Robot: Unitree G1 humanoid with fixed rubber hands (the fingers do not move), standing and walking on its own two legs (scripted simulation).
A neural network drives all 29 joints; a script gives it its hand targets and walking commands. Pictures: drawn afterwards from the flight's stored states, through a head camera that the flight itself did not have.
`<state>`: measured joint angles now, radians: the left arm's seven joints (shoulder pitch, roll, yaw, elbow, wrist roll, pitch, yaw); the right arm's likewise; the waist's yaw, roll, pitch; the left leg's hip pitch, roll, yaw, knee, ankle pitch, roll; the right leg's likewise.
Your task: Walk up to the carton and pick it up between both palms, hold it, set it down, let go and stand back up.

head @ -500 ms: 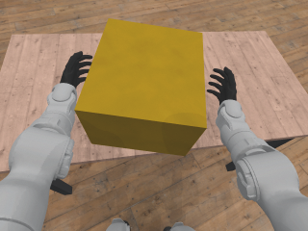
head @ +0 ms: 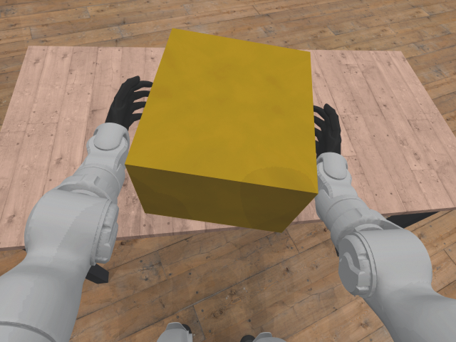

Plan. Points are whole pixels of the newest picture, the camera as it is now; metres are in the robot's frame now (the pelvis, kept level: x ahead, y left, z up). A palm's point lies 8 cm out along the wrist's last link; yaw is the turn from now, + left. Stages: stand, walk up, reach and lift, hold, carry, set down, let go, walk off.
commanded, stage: reach and lift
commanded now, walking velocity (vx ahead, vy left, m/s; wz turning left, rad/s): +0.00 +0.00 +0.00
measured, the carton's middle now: (227, 132) +0.49 +0.00 +0.01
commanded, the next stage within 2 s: none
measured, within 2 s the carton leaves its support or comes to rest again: leaves its support in 1.96 s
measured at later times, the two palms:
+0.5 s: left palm (122, 122) +0.47 +0.19 +0.06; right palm (328, 152) +0.43 -0.17 +0.05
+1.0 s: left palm (122, 122) +0.48 +0.19 +0.05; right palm (326, 152) +0.43 -0.17 +0.05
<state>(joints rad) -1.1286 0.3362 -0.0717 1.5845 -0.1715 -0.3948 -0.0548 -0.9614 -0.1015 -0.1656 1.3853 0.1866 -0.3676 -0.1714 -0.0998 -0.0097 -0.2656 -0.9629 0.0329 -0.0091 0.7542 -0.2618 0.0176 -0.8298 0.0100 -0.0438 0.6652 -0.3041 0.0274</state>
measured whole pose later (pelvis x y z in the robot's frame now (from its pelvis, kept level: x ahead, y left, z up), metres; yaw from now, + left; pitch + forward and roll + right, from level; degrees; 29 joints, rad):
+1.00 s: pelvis +0.03 +0.00 +0.03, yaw +1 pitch +21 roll -3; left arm -1.02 0.28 0.32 1.53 0.20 -0.50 -0.10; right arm -0.77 0.03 -0.62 1.16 -0.32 -0.49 -0.12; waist -0.07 -0.03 -0.13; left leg -0.67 0.02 0.00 0.49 -0.18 0.01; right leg -0.52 0.00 -0.04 0.37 -0.21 0.02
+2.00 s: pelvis +0.02 -0.01 +0.04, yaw +0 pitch +18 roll -2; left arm -0.87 0.23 0.08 1.48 -0.04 -0.48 -0.05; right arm -0.64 -0.04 -0.33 1.11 -0.11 -0.41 -0.14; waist -0.03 -0.01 -0.18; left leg -0.59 0.03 0.02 0.42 -0.14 0.01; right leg -0.47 0.01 -0.02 0.34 -0.18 0.02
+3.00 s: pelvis +0.01 -0.02 +0.05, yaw +0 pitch +1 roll +0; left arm -0.55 0.11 0.20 0.64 0.06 0.16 -0.01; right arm -0.55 -0.14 -0.07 0.71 0.14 0.05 -0.14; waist -0.02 -0.02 -0.06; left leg -0.18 0.02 0.04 0.29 -0.12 0.00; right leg -0.08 0.00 -0.01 0.24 -0.17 0.01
